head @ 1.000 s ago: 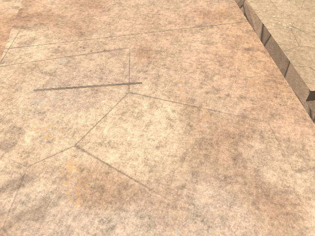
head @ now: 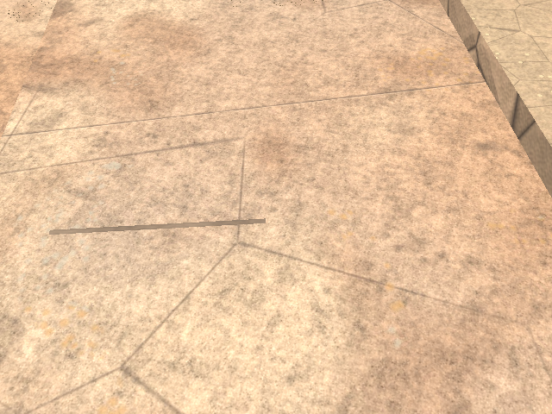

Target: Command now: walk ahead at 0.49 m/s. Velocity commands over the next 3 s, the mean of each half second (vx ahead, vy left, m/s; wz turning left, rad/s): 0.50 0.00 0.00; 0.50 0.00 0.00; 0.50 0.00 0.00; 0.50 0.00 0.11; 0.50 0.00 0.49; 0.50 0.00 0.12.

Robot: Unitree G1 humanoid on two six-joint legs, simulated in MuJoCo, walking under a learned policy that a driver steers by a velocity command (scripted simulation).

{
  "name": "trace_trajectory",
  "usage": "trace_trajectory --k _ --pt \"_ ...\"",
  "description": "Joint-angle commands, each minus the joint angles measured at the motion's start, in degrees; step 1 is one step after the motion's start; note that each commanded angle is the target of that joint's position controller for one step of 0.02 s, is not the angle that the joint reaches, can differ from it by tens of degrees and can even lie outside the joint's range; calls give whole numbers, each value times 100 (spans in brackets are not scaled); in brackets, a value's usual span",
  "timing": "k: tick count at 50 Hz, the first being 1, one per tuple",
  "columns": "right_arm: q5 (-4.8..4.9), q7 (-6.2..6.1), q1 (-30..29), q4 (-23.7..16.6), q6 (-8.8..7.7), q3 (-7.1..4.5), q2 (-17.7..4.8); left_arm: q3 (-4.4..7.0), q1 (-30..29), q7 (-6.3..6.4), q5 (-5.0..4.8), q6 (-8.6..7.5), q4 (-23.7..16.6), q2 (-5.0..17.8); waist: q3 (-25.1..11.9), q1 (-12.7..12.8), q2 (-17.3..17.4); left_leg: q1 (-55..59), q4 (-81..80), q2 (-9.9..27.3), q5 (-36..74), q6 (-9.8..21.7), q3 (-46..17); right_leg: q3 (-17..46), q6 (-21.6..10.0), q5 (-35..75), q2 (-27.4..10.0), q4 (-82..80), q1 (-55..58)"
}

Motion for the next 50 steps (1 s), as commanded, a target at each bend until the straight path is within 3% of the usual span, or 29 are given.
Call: trace_trajectory --k 1,6,9,11,12,13,14,15,16,17,18,19,20,22,24,30,35,38,40,41,42,43,44,45,46,48,50 --pt "22 17 -485 -371 -48 -33 -216 104 157 25 -35 -104 -180 627 378 -42 -406 -239 -705 18 687 -108 114 1047 -511 903 -1534 -881 -171" --pt "50 29 -1362 -558 -80 -1 -162 60 677 107 30 -84 116 629 480 248 -480 -250 -1664 -210 818 -73 324 913 -469 1831 -1623 -581 626" --pt "62 26 -1615 -648 -129 -14 -197 63 767 175 91 -54 267 710 516 248 -540 -124 -2036 -356 324 90 370 938 -502 2540 -1823 -257 1132" --pt "67 -10 -1320 -565 -175 -46 -242 72 580 210 104 -43 313 786 390 22 -615 554 -2340 -582 -137 284 469 819 -400 3687 -1848 212 1192" --pt "58 -58 -843 -403 -203 -96 -322 83 493 218 104 -37 337 847 129 -194 -665 1247 -2475 -789 -327 396 543 752 -317 4496 -1807 762 1147" --pt "33 -116 61 -90 -254 -171 -443 83 391 209 82 -21 356 881 -357 -594 -559 2363 -2819 -941 -141 557 601 570 -208 4741 -1632 1742 929" --pt "-86 -191 1111 195 -313 -285 -755 48 297 203 34 -40 261 819 -1001 -1008 -409 3969 -2790 -287 -281 825 -73 445 -111 3491 -1451 3078 -121" --pt "-232 -237 1817 267 -319 -461 -1430 -94 795 147 -192 -55 60 193 -1949 -922 807 5895 -2937 1599 -785 1570 -2762 -1 202 241 -589 5409 -2218" --pt "28 -168 1668 328 -238 -449 -1202 41 774 163 -69 -46 193 639 -2044 -878 566 5758 -3706 1842 -784 1801 -4111 599 151 -1921 -234 6233 -3008" --pt "134 -149 1028 309 -219 -379 -954 98 174 156 3 -42 26 756 -951 -593 246 4866 -3839 1521 -912 1571 -3068 770 108 -1369 -640 6238 -3364" --pt "143 -117 593 256 -255 -301 -621 70 -168 121 26 -74 -56 660 -443 -465 31 4046 -4075 1282 -495 1401 -2372 745 106 -943 -842 5900 -3235" --pt "129 -109 419 286 -294 -248 -432 72 -275 99 54 -35 -42 563 -145 -285 -2 3494 -4260 978 -155 1171 -1837 705 126 -761 -1016 5553 -2999" --pt "151 -124 393 373 -323 -201 -273 64 -202 67 148 51 -15 489 -4 -113 92 3066 -4403 738 123 1003 -1432 674 193 -679 -1110 5299 -2716" --pt "151 -130 638 546 -410 -183 -233 39 -116 -12 192 174 50 299 -21 -6 111 2837 -4542 579 716 983 -1056 545 286 -534 -1112 5155 -2510" --pt "182 -128 865 707 -459 -214 -371 44 -436 -53 192 229 -49 276 119 29 99 2815 -4703 502 933 1011 -784 446 369 -208 -1198 4902 -2824" --pt "182 -139 1467 1000 -450 -167 -376 -24 -2005 -71 118 223 -496 227 418 -295 115 3118 -4825 263 1465 872 -320 133 521 999 -1198 3117 -3212" --pt "117 -228 1953 1249 -416 -163 -455 -40 -2782 -43 97 196 -710 296 525 -506 145 4018 -4626 547 1831 899 -343 54 362 953 -1019 2215 -3214" --pt "70 -296 1879 1336 -380 -187 -531 6 -2713 -20 100 128 -723 370 492 -354 139 4439 -4145 703 2759 836 -292 2 129 316 -844 1846 -2845" --pt "67 -305 1700 1356 -351 -208 -617 104 -1689 52 111 53 -377 491 -32 105 132 4331 -2916 556 4060 680 -100 -167 -90 59 -466 1454 -1452" --pt "91 -293 1650 1332 -343 -185 -569 202 -675 112 179 -11 -30 683 -598 493 -49 3728 -1735 302 3605 567 100 -17 -276 201 -570 1289 -82" --pt "229 -256 1777 1112 -358 -90 -252 346 259 182 336 -53 117 1223 -1404 682 -763 2170 177 -135 1512 383 390 1759 -710 -364 -2040 1190 1619" --pt "333 -220 2301 1157 -348 -81 -13 422 356 129 263 3 163 1486 -1935 453 -1647 609 1848 -1121 -2560 254 238 4200 -1393 -376 -3170 435 2473" --pt "186 -239 1726 1120 -318 -209 -472 360 -194 96 70 59 124 1157 -1221 292 -720 124 2082 -713 -2104 350 -365 3797 -1130 -775 -2794 249 1850" --pt "162 -203 1278 968 -352 -210 -420 273 -758 77 24 47 39 840 -495 108 -539 96 1843 -488 -1517 357 -324 2973 -948 -558 -2610 59 967" --pt "146 -185 1080 950 -354 -200 -311 207 -1036 58 48 9 26 587 -190 -50 -373 312 1525 -299 -1175 345 -290 2437 -763 -104 -2343 -151 368" --pt "8 -124 1202 1015 -211 -183 -107 113 -1024 91 25 -55 186 289 -11 -326 -547 816 1118 -139 -984 219 -228 1700 -523 510 -1964 -373 -311" --pt "-12 -68 1146 1004 -114 -186 -16 113 -689 108 7 -141 366 342 17 -396 -520 846 948 -132 -864 122 -113 1412 -545 1008 -1860 -482 -424"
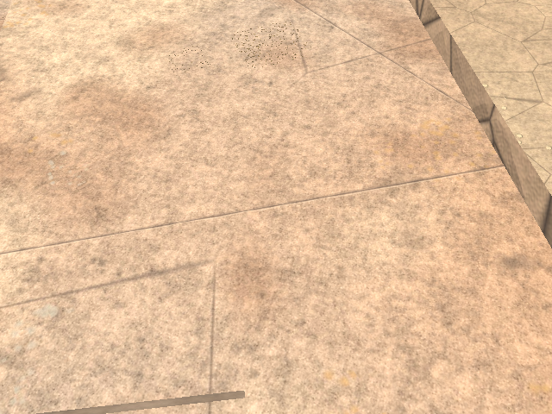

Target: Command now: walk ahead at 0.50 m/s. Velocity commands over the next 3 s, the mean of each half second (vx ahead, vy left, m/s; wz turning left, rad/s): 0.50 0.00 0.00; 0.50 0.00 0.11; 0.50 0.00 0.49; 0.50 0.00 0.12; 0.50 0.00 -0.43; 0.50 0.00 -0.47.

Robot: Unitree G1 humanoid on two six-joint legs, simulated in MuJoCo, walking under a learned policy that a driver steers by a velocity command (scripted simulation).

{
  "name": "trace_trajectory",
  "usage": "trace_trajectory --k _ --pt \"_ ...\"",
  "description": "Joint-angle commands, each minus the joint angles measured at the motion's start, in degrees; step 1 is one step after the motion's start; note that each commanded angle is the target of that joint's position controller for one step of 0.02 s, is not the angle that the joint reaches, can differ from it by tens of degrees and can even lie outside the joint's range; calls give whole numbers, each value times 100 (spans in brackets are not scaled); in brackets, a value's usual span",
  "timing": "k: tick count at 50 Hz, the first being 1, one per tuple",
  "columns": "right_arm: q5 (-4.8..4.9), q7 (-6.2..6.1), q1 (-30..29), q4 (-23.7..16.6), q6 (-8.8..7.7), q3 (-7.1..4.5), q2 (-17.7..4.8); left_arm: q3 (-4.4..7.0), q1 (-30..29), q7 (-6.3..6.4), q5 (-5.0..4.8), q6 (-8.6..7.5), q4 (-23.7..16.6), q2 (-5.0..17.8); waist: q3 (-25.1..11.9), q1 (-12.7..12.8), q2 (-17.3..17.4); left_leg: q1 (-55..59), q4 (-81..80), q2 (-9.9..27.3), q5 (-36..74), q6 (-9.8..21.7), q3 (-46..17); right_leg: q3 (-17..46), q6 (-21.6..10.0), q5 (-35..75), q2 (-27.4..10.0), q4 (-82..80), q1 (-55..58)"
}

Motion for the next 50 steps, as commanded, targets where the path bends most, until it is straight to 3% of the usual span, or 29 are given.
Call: trace_trajectory --k 1,3,7,14,17,18,19,20,21,22,23,24,26,27,31,38,42,45,46,47,48,49,50 --pt "-64 79 411 -127 113 -46 -126 47 493 27 -45 -160 19 423 -83 -163 -442 -623 -137 293 383 -127 -60 1460 -644 1030 -1534 -1415 374" --pt "-57 95 -118 -300 156 -49 -172 51 703 33 -36 -165 105 500 101 -94 -433 -1036 -513 390 787 -220 28 1304 -641 1026 -1474 -1577 431" --pt "13 109 -1082 -604 147 -6 -163 -2 1088 37 -31 -142 226 442 272 119 -441 -1321 -1665 375 1483 -331 203 1027 -557 1441 -1329 -1637 697" --pt "48 90 -2073 -948 80 40 -193 -8 1679 130 50 -107 514 502 411 382 -518 -1281 -2902 119 1462 -110 386 907 -595 2274 -1594 -1303 1758" --pt "51 50 -1732 -904 0 -18 -280 28 1476 177 83 -88 548 605 251 117 -553 -526 -3284 -147 837 156 505 756 -470 3689 -1666 -628 1962" --pt "44 11 -1179 -725 -36 -72 -352 43 1392 177 81 -78 553 655 -33 -113 -565 192 -3444 -347 714 269 590 675 -395 4400 -1601 9 1908" --pt "7 -40 -205 -382 -91 -151 -464 36 1288 161 53 -60 540 647 -527 -517 -384 1378 -3791 -470 953 417 646 469 -277 4414 -1372 1089 1573" --pt "-135 -105 858 -135 -144 -280 -868 -21 1241 138 -6 -72 386 505 -1205 -870 -14 2936 -3848 499 549 723 -418 304 -159 2845 -1119 2663 409" --pt "-185 -96 1283 -84 -127 -424 -1459 -128 1903 65 -234 -65 286 -92 -1946 -625 1305 4516 -4433 2236 126 1602 -3311 1 130 -1310 -6 4963 -1709" --pt "48 -48 818 -127 -32 -379 -1182 33 1513 77 -68 -53 332 504 -1710 -546 482 4054 -4919 2048 -209 1517 -3776 830 32 -1822 -102 5464 -2265" --pt "103 -32 130 -238 -32 -286 -887 63 973 59 -40 -64 141 523 -816 -295 261 3213 -4998 1849 -161 1310 -2765 868 -5 -1281 -427 5358 -2483" --pt "85 -6 -176 -267 -79 -196 -549 49 690 40 -26 -88 85 434 -436 -172 -14 2512 -5204 1599 415 1134 -2179 863 1 -893 -614 5030 -2295" --pt "97 -46 -211 -111 -156 -75 -181 42 759 -4 110 46 124 217 -162 159 116 1713 -5416 1121 1151 770 -1305 829 97 -653 -835 4459 -1741" --pt "91 -61 -59 -29 -197 -54 -158 35 827 -36 135 116 155 118 -180 211 154 1605 -5454 1045 1430 738 -1121 778 148 -613 -827 4346 -1588" --pt "108 -81 431 155 -271 -81 -440 40 167 -99 150 264 -96 135 45 222 137 1585 -5728 924 1713 788 -739 579 341 -99 -951 3768 -2116" --pt "100 -97 1156 335 -250 -13 -402 -43 -1368 -124 42 252 -604 113 289 -162 189 2197 -5799 789 2357 670 -357 271 455 914 -852 1905 -2438" --pt "52 -148 1493 464 -203 -15 -438 -43 -1930 -109 36 190 -849 197 378 -321 201 2846 -5423 956 2951 792 -601 272 394 714 -711 1365 -2530" --pt "2 -190 1286 432 -170 -71 -593 -6 -1777 -88 5 82 -917 318 292 -128 256 3011 -4927 1045 3702 722 -731 299 256 172 -551 966 -1986" --pt "5 -186 1128 398 -167 -91 -646 32 -1370 -58 1 38 -814 388 120 71 284 2876 -4521 974 4288 626 -686 245 182 -14 -394 771 -1327" --pt "43 -161 993 374 -161 -103 -676 97 -578 -8 23 -21 -566 484 -274 420 154 2636 -3666 756 4605 512 -539 144 79 159 -232 376 -261" --pt "105 -132 916 282 -176 -76 -564 212 415 66 141 -98 -308 793 -923 776 -101 1767 -2416 441 3754 387 -359 622 -120 191 -717 323 1282" --pt "310 -106 1180 29 -178 32 -65 359 1156 129 304 -121 -317 1407 -1857 819 -1037 94 -438 -262 1146 141 83 2727 -511 -609 -2420 51 2948" --pt "286 -140 1434 33 -132 -60 -240 382 897 79 185 -5 -354 1457 -2154 590 -1505 -806 636 -654 -1258 162 -120 4301 -860 -702 -3007 -633 2998"
Over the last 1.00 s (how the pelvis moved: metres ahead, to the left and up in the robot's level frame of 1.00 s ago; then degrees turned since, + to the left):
0.56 0.00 0.00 0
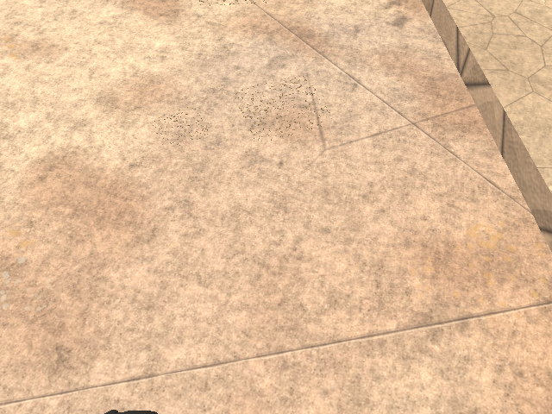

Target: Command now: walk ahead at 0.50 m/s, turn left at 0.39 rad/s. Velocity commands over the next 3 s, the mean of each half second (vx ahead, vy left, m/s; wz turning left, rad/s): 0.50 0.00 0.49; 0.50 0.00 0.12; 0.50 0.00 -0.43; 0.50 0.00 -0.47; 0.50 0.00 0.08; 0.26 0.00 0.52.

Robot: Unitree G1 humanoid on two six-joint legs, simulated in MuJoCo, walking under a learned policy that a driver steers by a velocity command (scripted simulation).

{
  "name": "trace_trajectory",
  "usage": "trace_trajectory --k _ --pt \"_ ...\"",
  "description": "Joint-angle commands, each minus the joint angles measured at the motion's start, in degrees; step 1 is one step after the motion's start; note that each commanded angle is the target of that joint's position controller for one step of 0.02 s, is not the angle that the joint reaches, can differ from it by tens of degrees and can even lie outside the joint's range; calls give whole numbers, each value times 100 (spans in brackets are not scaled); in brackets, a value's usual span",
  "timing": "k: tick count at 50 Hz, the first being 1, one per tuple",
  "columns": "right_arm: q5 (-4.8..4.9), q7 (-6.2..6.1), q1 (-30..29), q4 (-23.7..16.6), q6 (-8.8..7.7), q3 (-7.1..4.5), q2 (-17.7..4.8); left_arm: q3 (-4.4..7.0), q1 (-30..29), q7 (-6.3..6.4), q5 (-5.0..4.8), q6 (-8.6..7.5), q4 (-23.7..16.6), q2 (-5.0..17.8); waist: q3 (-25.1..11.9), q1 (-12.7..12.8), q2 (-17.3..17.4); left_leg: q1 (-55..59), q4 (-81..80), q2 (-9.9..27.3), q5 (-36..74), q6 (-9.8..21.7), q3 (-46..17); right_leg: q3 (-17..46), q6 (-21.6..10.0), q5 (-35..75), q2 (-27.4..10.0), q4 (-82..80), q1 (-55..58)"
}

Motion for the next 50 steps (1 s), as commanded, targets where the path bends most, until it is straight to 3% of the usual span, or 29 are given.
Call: trace_trajectory --k 1,2,3,5,8,10,14,19,22,24,25,26,27,28,29,30,32,36,43,47,50 --pt "12 -31 82 -504 3 -199 -725 354 1784 60 -52 98 169 1164 -1367 693 -649 -3212 3358 261 49 245 -314 3489 -911 -1502 -2378 -1672 3444" --pt "-36 18 -284 -559 16 -188 -602 249 1376 45 -99 71 113 751 -672 623 -261 -3200 3181 473 497 221 -309 2685 -769 -1418 -2105 -1896 2597" --pt "-57 57 -405 -591 49 -185 -445 200 1200 51 -87 39 121 582 -343 485 -289 -3031 2928 629 749 202 -286 2074 -570 -1106 -1840 -2100 2049" --pt "-180 147 -384 -626 202 -209 -344 147 1339 108 -112 -40 271 420 -170 287 -494 -2790 2727 756 941 116 -225 1278 -392 -417 -1559 -2246 1580" --pt "-188 229 -772 -847 336 -216 -284 171 1707 118 -158 -172 411 530 -131 228 -452 -3163 2622 822 1413 45 -130 673 -424 309 -1524 -2371 1650" --pt "-184 271 -1188 -1022 377 -209 -315 177 1876 118 -132 -194 459 575 -41 258 -419 -3517 2358 874 1818 -7 -81 337 -436 531 -1483 -2424 1753" --pt "-163 366 -2069 -1380 360 -134 -294 158 2090 126 -121 -197 530 608 165 382 -413 -3508 993 804 2553 -66 197 -295 -400 1013 -1327 -2430 1866" --pt "-198 442 -2856 -1737 350 -87 -376 217 2548 193 -107 -120 664 850 279 593 -418 -3277 -99 650 2310 166 671 -719 -366 1726 -1569 -2211 2671" --pt "-242 406 -2706 -1754 347 -138 -487 252 2628 228 -88 2 718 996 97 479 -560 -2695 -393 246 1486 448 938 -990 -296 3742 -1622 -1381 3096" --pt "-273 338 -1745 -1464 292 -244 -654 274 2627 210 -77 108 738 1126 -431 102 -616 -1567 -751 -190 1116 701 984 -1069 -278 4585 -1589 101 3063" --pt "-329 273 -809 -1144 223 -347 -846 244 2556 183 -99 144 674 1080 -934 -311 -343 -218 -1237 -183 1397 877 722 -1167 -143 3765 -1454 1384 2376" --pt "-418 171 -159 -1050 171 -498 -1432 116 2662 121 -214 140 407 603 -1684 -424 581 1610 -1387 1401 751 1350 -1355 -1153 85 927 -1089 3312 516" --pt "-219 139 -114 -1046 223 -555 -1808 136 2687 21 -254 100 188 579 -2083 -189 1235 2244 -2438 2583 1108 1967 -4082 -378 324 -2556 58 4872 -1017" --pt "-123 89 -414 -1044 282 -515 -1652 221 1850 22 -205 84 54 920 -1358 -217 223 1766 -2484 2308 1518 1672 -3080 335 252 -1932 -312 4878 -1575" --pt "-94 62 -805 -1052 248 -436 -1380 174 1655 -1 -269 8 3 782 -773 -41 184 992 -2527 2094 2098 1477 -2286 394 189 -1445 -490 4545 -1510" --pt "-94 71 -1102 -1056 192 -354 -1086 168 1799 4 -245 2 142 712 -470 226 -98 370 -2645 1786 2697 1189 -1713 459 161 -1192 -672 4006 -1132" --pt "-39 58 -1314 -1002 64 -232 -769 159 2151 -21 -36 193 326 597 -373 550 44 -250 -2844 1381 3145 901 -1015 509 217 -1001 -774 3458 -472" --pt "17 59 -823 -760 -99 -224 -915 180 1765 -113 -16 376 233 530 -165 558 172 -284 -3136 1178 3483 838 -665 367 351 -520 -741 2934 -818" --pt "-40 46 -160 -537 -106 -125 -843 134 408 -135 -93 359 -195 533 171 207 275 330 -3269 1124 3865 638 -411 200 382 581 -592 1345 -1500" --pt "-123 -27 132 -356 -120 -83 -818 56 -74 -150 -124 323 -360 476 337 74 297 873 -3274 1289 4379 587 -1 13 110 614 -325 612 -1410" --pt "-163 -113 -2 -305 -134 -76 -891 63 72 -144 -126 273 -379 512 281 276 329 1169 -2810 1432 5833 480 357 -116 -230 147 4 208 -851"
Over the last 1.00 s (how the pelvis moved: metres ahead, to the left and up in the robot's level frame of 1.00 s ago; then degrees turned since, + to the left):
0.53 0.02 -0.02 5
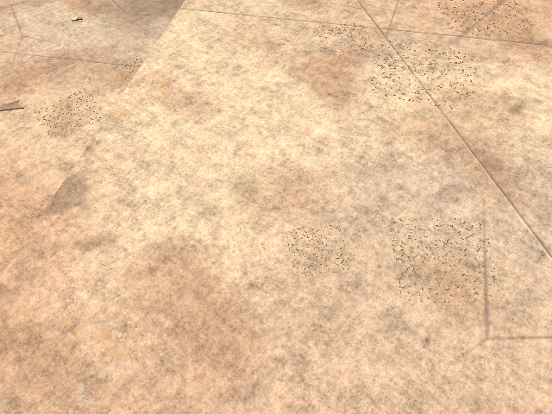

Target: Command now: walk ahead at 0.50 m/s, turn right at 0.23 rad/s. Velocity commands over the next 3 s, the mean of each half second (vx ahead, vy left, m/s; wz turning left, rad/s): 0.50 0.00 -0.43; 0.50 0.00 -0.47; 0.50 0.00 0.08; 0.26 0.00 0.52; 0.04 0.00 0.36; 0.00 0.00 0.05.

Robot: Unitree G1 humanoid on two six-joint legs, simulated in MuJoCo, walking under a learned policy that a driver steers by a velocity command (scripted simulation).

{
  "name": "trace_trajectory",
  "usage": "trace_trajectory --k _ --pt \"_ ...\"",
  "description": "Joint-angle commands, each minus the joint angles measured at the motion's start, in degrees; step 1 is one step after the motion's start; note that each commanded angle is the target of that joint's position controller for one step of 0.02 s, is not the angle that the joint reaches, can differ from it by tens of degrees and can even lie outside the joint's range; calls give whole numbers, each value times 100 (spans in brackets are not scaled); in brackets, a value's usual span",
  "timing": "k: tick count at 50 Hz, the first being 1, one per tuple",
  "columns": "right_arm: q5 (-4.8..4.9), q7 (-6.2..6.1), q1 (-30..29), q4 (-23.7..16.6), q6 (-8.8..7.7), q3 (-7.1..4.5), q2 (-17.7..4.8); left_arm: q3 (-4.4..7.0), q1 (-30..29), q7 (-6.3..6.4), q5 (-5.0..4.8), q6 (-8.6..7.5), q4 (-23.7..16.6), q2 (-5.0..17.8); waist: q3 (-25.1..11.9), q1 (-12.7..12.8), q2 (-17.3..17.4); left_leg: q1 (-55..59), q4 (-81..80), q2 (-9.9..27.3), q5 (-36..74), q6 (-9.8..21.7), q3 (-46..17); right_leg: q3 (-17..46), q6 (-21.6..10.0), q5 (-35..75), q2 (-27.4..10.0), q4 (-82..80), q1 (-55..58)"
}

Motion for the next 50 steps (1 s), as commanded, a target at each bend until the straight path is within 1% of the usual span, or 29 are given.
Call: trace_trajectory --k 1,2,3,4,5,6,7,8,9,10,12,15,20,25,26,28,29,30,31,32,33,34,35,36,37,38,42,47,50 --pt "-42 -107 119 -91 -62 -129 -825 84 -114 38 -4 -128 -339 419 213 251 631 -21 854 1845 5974 296 18 -241 -379 -509 418 -263 405" --pt "-63 -126 55 -96 -48 -145 -898 132 361 70 7 -151 -194 508 -67 455 689 57 1537 1861 6697 254 109 -319 -512 -774 611 -288 877" --pt "-72 -128 -19 -123 -9 -168 -977 204 1103 98 23 -187 51 620 -457 756 671 -44 2551 1821 6776 210 192 -346 -641 -849 785 -517 1611" --pt "-19 -114 -171 -219 1 -172 -1037 303 1952 130 108 -221 299 820 -865 1179 519 -871 3909 1682 5784 106 345 93 -869 -705 548 -858 2866" --pt "139 -41 -87 -511 -35 -106 -752 500 2576 187 178 -196 347 1474 -1462 1226 -398 -2667 6173 972 3212 -128 592 2355 -1542 -1078 -900 -1062 4361" --pt "106 58 -17 -651 -88 -148 -729 512 2113 119 15 -120 322 1554 -1735 764 -1014 -4297 7504 7 -1019 -212 -269 4868 -2163 -616 -1713 -1942 4983" --pt "1 88 -436 -787 -116 -152 -830 487 1590 77 -121 -103 252 1434 -1078 595 -342 -4811 7549 523 -573 -123 -855 4195 -1996 -1067 -1537 -2038 4442" --pt "27 114 -772 -900 -177 -145 -846 404 1293 78 -107 -100 184 1080 -493 527 109 -4832 7209 769 -115 -147 -793 3522 -1802 -946 -1396 -2212 3633" --pt "26 113 -846 -931 -177 -148 -782 325 1131 94 -80 -106 181 815 -107 310 422 -4607 6700 960 74 -187 -762 3043 -1539 -601 -1123 -2382 2959" --pt "-48 107 -846 -994 -95 -138 -729 271 1075 134 -97 -138 212 683 12 141 387 -4328 6313 1078 124 -295 -766 2672 -1365 -162 -857 -2443 2511" --pt "-142 132 -762 -1042 105 -100 -586 265 1194 161 -115 -232 236 768 -97 34 175 -4003 5884 1125 150 -495 -668 2246 -1296 391 -582 -2500 2161" --pt "-141 152 -1296 -1320 224 -83 -581 329 1484 171 -132 -277 237 1035 -18 131 52 -4264 5115 1168 583 -747 -487 2028 -1253 514 -363 -2642 2024" --pt "-81 191 -2416 -1773 248 -57 -624 349 2082 174 -130 -210 204 1048 -10 602 -133 -4788 3783 1062 1567 -905 -461 2161 -929 808 -230 -2486 2744" --pt "-27 224 -3147 -2148 173 15 -664 368 2406 241 -38 -164 122 1120 -42 849 -232 -4837 2956 795 1522 -816 -486 2465 -921 1513 -341 -1997 3477" --pt "-14 224 -3174 -2205 144 18 -703 380 2378 261 -19 -162 83 1160 -52 822 -264 -4691 2770 748 1441 -767 -524 2552 -886 1642 -387 -1872 3538" --pt "7 204 -2773 -2169 84 -14 -858 414 2073 301 -4 -170 -53 1280 -122 535 -343 -3859 2288 639 1154 -623 -598 2676 -692 1876 -419 -1584 3342" --pt "18 165 -2285 -2037 50 -63 -984 431 1862 288 0 -189 -134 1352 -297 301 -359 -3075 2113 492 929 -524 -552 2678 -567 2299 -342 -1225 3108" --pt "8 102 -1547 -1830 -13 -132 -1136 433 1727 239 -40 -227 -175 1383 -666 -65 -140 -2037 1750 465 1056 -385 -531 2517 -430 2486 -73 -401 2872" --pt "-98 5 -722 -1742 -79 -230 -1487 366 1731 171 -117 -286 -289 1142 -1367 -391 346 -707 1598 1330 434 -121 -1328 2182 -286 1591 289 933 2248" --pt "-236 -72 -301 -1793 -32 -328 -1955 233 2075 168 -285 -299 -487 556 -1989 -303 1386 714 1283 2873 -175 273 -3392 1411 -104 -1817 1030 2527 670" --pt "-139 -38 -548 -1756 73 -380 -1950 262 2456 198 -154 -236 -525 888 -2119 74 1894 563 906 3284 -541 724 -5007 1145 -142 -2941 938 3356 -131" --pt "-98 -4 -984 -1894 113 -256 -1305 289 2226 215 -29 -145 -354 1082 -1235 155 855 -220 863 3024 -912 652 -4218 1160 -142 -2421 509 3645 -329" --pt "-59 22 -1229 -1902 106 -158 -914 272 1817 146 12 -124 -382 1013 -631 124 345 -944 720 2648 -498 526 -3233 1085 -88 -1980 338 3431 -246" --pt "-80 25 -1309 -1869 92 -119 -813 263 1682 91 22 -92 -426 907 -384 213 451 -1352 555 2374 82 360 -2551 1029 -37 -1786 188 3190 -109" --pt "-63 9 -1203 -1774 51 -109 -811 265 1595 33 95 -27 -482 890 -253 255 707 -1577 471 2202 638 294 -2070 991 19 -1718 79 3041 -33" --pt "-34 22 -1116 -1700 3 -117 -835 250 1608 -15 111 44 -481 846 -227 295 777 -1673 411 2087 1104 257 -1711 928 54 -1639 55 3033 33" --pt "34 119 -727 -1470 -168 -157 -920 179 1153 -108 114 102 -708 689 -268 306 712 -1565 192 2099 2049 467 -1131 992 135 -1185 75 2685 -328" --pt "52 175 -509 -1240 -141 -158 -942 24 146 -170 109 37 -1017 539 9 161 707 -1636 0 1800 2275 379 -315 625 236 -234 90 949 -168" --pt "63 163 -169 -1050 -96 -188 -1089 -56 -376 -192 103 -7 -1180 516 74 16 740 -1477 66 1900 2496 334 -194 239 141 -235 87 139 260"
Over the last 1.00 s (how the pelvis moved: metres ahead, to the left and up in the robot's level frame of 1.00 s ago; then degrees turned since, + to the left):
0.49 0.12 0.01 18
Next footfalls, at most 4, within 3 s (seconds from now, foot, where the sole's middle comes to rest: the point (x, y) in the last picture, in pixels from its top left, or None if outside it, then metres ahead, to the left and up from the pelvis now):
0.08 right None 0.21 -0.08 -0.77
0.62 left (264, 382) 0.55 0.02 -0.77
1.12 right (386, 337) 0.65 -0.29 -0.77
1.66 left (357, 230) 1.00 -0.27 -0.77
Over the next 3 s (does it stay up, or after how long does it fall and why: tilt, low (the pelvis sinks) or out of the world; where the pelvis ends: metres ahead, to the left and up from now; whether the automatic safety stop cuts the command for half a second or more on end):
stays up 0.93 -0.34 0.01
